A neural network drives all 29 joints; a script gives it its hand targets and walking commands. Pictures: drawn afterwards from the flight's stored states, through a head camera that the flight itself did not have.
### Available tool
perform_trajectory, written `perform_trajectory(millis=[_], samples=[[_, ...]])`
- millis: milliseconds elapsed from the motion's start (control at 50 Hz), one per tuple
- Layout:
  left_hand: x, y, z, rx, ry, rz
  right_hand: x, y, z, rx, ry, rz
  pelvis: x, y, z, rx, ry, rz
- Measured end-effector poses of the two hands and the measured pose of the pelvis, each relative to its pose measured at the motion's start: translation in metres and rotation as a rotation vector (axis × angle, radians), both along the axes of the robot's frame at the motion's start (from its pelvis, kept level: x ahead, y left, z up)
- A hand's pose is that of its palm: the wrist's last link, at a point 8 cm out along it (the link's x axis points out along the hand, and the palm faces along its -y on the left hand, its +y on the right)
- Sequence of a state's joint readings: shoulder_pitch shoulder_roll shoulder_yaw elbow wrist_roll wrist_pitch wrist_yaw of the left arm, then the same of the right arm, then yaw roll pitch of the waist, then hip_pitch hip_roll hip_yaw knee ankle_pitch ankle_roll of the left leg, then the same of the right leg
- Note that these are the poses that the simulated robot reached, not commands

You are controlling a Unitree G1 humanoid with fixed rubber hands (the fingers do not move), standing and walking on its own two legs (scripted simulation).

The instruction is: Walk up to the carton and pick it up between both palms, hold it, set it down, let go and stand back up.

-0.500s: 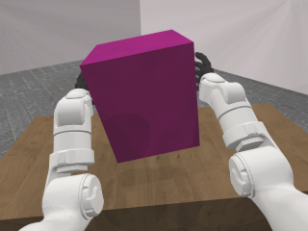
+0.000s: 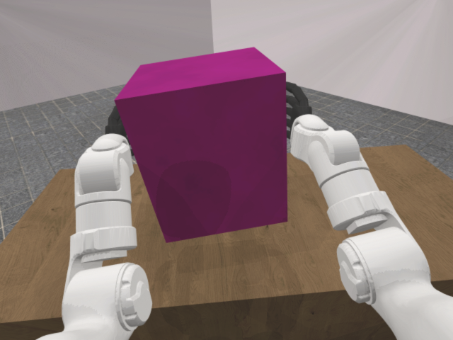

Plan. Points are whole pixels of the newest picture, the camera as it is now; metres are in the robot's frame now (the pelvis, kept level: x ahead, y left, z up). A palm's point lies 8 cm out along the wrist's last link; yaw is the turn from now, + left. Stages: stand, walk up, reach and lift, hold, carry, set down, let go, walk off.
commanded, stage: hold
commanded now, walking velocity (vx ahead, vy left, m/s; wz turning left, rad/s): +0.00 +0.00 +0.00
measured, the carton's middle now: (211, 141) +0.39 +0.00 +0.25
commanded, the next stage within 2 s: none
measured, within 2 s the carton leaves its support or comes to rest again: neither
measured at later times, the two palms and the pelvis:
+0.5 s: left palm (115, 143) +0.36 +0.16 +0.28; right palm (299, 120) +0.36 -0.15 +0.29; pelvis -0.01 +0.00 +0.00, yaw +0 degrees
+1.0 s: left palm (119, 143) +0.37 +0.15 +0.27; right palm (300, 125) +0.37 -0.15 +0.28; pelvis +0.00 +0.00 +0.00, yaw +0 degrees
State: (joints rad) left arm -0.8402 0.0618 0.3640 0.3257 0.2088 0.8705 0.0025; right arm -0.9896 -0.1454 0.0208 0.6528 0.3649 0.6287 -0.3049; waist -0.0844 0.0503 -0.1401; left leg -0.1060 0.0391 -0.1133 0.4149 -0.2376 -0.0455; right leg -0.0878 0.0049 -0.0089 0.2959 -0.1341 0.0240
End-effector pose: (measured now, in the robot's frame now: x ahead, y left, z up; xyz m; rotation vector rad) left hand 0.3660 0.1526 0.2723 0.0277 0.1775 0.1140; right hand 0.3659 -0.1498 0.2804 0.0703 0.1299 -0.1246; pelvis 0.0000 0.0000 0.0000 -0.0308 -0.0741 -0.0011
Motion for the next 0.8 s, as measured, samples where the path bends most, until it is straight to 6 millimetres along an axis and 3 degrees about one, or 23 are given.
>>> perform_trajectory(millis=[460,800], samples=[[-0.003,0.003,0.004,-0.010,0.002,-0.012,-0.006,0.004,0.011,-0.010,0.008,-0.016,-0.005,0.003,0.000,0.003,-0.010,-0.007],[0.004,-0.005,0.002,0.004,0.007,-0.018,-0.001,-0.005,0.005,-0.015,0.018,-0.019,0.000,0.001,0.000,0.001,-0.002,-0.004]])
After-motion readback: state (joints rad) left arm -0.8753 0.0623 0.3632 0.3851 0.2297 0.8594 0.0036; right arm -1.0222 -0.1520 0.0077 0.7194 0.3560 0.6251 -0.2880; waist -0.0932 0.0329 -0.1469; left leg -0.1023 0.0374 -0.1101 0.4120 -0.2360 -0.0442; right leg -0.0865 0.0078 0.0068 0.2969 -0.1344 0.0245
